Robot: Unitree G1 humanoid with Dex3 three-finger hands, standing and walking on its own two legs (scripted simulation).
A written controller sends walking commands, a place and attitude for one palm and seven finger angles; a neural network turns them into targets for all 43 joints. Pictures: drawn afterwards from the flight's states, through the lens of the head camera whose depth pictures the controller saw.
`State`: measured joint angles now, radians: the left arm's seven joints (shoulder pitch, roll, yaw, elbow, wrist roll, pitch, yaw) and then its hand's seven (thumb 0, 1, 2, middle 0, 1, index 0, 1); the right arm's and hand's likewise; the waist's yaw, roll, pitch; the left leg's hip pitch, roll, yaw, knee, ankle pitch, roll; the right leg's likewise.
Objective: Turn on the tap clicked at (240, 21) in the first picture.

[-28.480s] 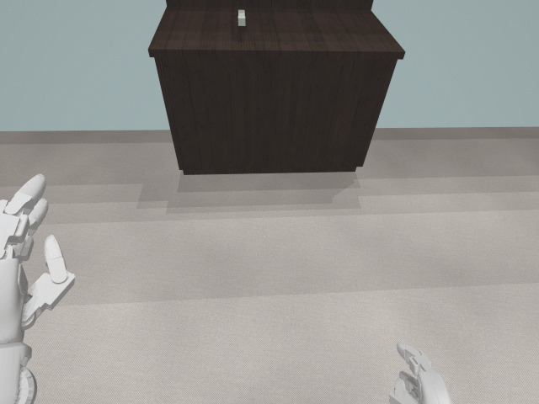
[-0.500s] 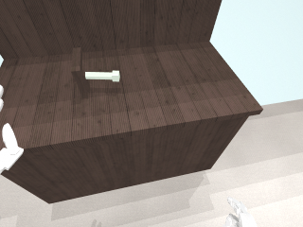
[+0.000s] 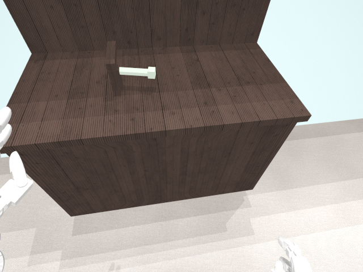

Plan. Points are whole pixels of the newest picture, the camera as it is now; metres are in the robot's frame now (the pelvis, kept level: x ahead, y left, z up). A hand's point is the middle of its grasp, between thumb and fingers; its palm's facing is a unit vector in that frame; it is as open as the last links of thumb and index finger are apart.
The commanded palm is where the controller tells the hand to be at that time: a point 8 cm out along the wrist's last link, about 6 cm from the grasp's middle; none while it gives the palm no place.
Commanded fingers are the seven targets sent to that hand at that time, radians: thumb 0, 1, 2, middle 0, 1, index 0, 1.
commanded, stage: stop stepping back and stand still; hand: left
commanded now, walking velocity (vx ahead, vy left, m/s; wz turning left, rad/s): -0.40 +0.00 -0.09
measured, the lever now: (151, 72) +0.71 +0.15 +0.03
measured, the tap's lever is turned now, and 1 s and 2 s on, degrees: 78 78 78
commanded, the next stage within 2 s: stand and check the lever's angle in 0.80 s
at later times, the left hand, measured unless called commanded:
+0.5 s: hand (1, 269) +0.11 +0.24 +0.15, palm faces +0.40 -0.83 -0.40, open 7.4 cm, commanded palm +0.06 +0.27 +0.18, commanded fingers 0.00 0.90 0.90 -0.20 -0.30 -0.20 -0.30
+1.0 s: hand out of the picture +0.11 +0.24 +0.16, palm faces +0.42 -0.82 -0.38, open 7.4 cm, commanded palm +0.06 +0.27 +0.18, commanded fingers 0.00 0.90 0.90 -0.20 -0.30 -0.20 -0.30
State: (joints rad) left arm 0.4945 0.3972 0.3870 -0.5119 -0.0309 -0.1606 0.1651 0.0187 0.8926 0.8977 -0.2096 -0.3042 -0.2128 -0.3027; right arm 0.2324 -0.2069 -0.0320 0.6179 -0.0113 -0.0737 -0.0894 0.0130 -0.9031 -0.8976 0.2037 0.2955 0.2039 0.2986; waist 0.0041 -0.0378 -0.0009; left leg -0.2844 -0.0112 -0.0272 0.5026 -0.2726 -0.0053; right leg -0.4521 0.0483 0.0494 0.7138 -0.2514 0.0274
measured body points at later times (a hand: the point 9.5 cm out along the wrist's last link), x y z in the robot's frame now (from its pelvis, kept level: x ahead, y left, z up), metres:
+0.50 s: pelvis -0.11 -0.01 +0.01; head -0.13 -0.01 +0.46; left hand +0.08 +0.28 +0.18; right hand +0.01 -0.28 -0.08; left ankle -0.13 +0.11 -0.73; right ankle -0.04 -0.10 -0.72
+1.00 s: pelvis -0.11 -0.01 +0.00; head -0.12 -0.02 +0.45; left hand +0.08 +0.28 +0.18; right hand +0.04 -0.25 -0.08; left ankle -0.09 +0.11 -0.74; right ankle -0.07 -0.09 -0.74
